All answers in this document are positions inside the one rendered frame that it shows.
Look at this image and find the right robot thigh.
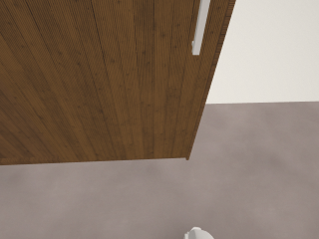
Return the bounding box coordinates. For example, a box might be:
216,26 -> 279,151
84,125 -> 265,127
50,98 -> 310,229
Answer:
183,229 -> 213,239

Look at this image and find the handle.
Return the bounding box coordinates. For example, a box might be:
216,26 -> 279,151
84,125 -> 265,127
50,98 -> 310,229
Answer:
191,0 -> 210,56

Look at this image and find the wardrobe door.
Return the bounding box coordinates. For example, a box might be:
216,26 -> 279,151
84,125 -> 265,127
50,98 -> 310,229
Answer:
0,79 -> 59,158
0,0 -> 229,162

